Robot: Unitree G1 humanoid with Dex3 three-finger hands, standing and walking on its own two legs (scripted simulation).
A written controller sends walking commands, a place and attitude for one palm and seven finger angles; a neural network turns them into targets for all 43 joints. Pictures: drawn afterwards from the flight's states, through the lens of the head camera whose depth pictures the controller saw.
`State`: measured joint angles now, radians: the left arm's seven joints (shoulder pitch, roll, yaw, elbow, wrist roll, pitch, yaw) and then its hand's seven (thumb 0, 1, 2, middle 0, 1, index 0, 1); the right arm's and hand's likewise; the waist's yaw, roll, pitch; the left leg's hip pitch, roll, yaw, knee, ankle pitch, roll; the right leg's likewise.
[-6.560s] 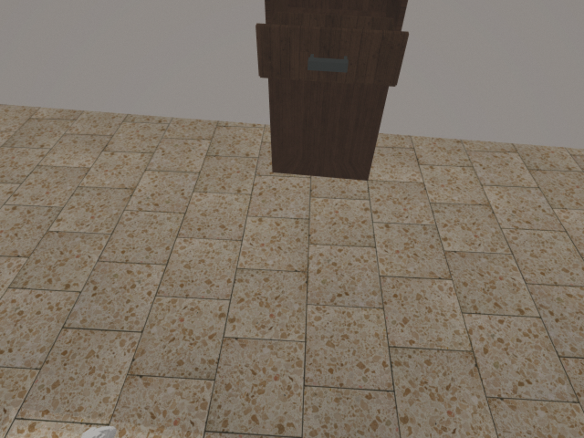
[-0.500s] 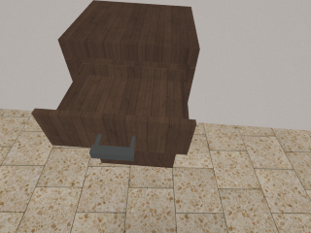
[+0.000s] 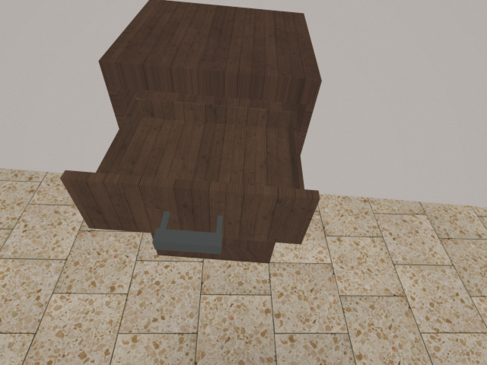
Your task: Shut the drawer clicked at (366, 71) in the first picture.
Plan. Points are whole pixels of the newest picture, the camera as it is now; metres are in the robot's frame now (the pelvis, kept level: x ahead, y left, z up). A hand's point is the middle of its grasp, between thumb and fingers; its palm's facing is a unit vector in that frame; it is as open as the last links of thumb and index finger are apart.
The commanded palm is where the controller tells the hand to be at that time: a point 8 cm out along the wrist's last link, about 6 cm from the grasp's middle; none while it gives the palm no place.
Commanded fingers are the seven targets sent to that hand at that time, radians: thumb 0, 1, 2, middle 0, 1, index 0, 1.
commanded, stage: look again from close up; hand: left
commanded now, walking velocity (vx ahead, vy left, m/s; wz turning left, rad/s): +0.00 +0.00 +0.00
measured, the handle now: (190, 230) +0.35 +0.13 -0.01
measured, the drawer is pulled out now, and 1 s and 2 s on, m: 0.30 0.30 0.30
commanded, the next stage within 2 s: shuffle to correct the standing spot in 0.48 s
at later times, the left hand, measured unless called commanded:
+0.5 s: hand out of the picture +0.00 +0.14 -0.18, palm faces +0.03 -0.99 -0.17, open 7.4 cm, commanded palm none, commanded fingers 0.00 0.90 0.90 -0.20 -0.30 -0.20 -0.30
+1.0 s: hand out of the picture +0.01 +0.10 -0.18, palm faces +0.05 -0.98 -0.17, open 7.4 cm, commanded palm none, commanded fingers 0.00 0.90 0.90 -0.20 -0.30 -0.20 -0.30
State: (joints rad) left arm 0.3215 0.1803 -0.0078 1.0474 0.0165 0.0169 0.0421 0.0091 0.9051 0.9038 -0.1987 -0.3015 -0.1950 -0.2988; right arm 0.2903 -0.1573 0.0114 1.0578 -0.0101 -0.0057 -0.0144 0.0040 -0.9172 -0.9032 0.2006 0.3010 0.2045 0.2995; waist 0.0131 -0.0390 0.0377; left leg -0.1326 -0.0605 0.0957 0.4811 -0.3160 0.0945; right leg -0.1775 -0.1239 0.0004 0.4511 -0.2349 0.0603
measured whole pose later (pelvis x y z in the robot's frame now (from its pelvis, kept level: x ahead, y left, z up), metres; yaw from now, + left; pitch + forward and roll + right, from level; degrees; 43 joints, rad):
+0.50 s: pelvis +0.00 -0.03 +0.00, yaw +0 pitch -2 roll +0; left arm 0.31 0.15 -0.01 1.06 0.02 0.00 0.05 0.01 0.91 0.90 -0.20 -0.30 -0.20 -0.30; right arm 0.28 -0.15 -0.01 1.10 -0.01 -0.01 -0.02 0.01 -0.92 -0.90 0.20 0.30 0.20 0.30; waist 0.01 -0.03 0.03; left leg -0.13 -0.02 0.09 0.48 -0.31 0.06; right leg -0.18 -0.09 -0.01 0.46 -0.23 0.08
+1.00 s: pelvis +0.05 -0.06 -0.01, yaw +0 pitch +0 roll -1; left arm 0.38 0.14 0.01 1.09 0.02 -0.02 0.04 0.01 0.90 0.90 -0.20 -0.30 -0.19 -0.30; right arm 0.32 -0.13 -0.01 1.13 -0.01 -0.01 -0.03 0.00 -0.91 -0.90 0.20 0.30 0.20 0.30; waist 0.01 -0.01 0.02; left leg -0.14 0.05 0.06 0.57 -0.43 -0.01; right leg -0.19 -0.03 -0.04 0.56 -0.37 0.02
